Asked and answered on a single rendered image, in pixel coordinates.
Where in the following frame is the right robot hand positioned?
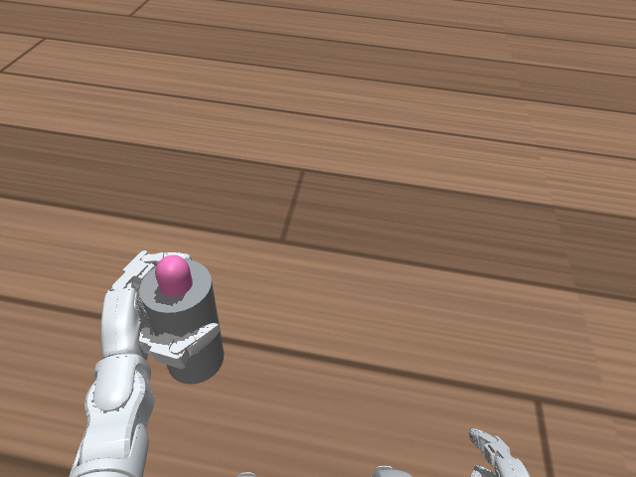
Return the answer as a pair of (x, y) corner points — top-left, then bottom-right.
(469, 428), (530, 477)

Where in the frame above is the bottle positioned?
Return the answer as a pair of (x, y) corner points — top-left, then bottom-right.
(139, 255), (224, 385)

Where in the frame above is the left robot arm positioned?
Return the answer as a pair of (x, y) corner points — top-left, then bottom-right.
(69, 353), (155, 477)

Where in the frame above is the left robot hand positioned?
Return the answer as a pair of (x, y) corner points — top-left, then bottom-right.
(100, 250), (221, 369)

